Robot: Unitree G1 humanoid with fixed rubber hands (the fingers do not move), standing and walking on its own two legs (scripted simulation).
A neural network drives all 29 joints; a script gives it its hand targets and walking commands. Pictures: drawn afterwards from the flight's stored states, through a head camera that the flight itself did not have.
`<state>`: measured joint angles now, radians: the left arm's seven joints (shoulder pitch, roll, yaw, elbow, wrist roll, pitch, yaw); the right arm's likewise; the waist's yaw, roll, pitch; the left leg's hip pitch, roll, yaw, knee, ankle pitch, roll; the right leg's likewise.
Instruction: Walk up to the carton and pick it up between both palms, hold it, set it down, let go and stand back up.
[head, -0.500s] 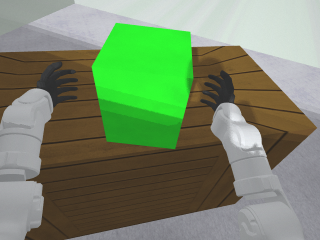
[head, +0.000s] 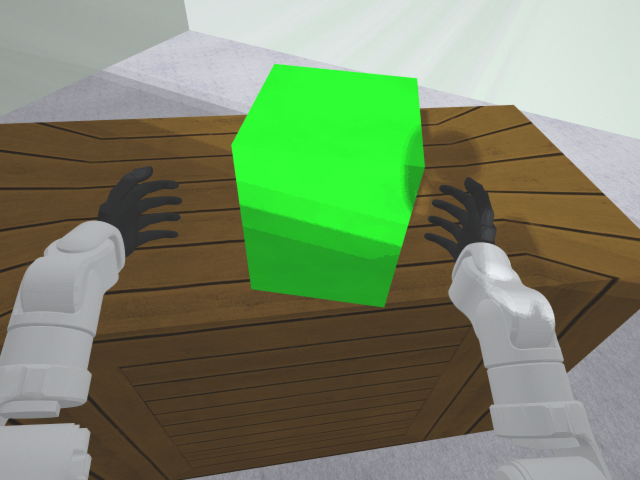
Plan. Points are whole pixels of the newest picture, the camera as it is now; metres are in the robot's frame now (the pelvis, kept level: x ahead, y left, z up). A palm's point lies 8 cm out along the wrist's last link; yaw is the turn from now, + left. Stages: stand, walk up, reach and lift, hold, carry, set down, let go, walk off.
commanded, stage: set down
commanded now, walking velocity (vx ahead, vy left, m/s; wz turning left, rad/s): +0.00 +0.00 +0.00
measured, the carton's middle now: (330, 188) +0.50 -0.04 +0.12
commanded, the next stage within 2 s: none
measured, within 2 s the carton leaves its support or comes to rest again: neither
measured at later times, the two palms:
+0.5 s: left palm (83, 335) +0.30 +0.25 +0.09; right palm (480, 328) +0.26 -0.18 +0.10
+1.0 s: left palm (95, 392) +0.26 +0.24 +0.04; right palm (476, 362) +0.25 -0.18 +0.05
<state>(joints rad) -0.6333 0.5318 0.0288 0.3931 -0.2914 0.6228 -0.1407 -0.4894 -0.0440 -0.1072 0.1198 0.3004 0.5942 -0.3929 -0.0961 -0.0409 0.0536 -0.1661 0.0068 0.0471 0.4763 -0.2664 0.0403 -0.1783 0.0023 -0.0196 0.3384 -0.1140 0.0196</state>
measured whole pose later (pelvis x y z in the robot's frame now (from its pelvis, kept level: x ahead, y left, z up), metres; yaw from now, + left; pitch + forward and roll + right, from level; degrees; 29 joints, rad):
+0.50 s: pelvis +0.02 +0.00 +0.00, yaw -1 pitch -6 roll -2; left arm -0.05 0.50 0.10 -0.12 -0.30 0.55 -0.17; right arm 0.10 -0.07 -0.01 -0.32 0.29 0.55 -0.35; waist 0.00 -0.03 0.10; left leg -0.05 0.02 0.06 0.45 -0.29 0.04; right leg -0.07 0.01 -0.01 0.31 -0.14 0.02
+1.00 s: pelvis +0.02 -0.01 +0.00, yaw +0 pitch -5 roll -2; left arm 0.12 0.46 0.04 -0.07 -0.30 0.42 -0.13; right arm 0.23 -0.08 0.00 -0.27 0.23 0.52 -0.28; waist 0.03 -0.01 0.11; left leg -0.07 0.01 0.04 0.45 -0.30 0.03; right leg -0.10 0.01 -0.01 0.36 -0.17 0.01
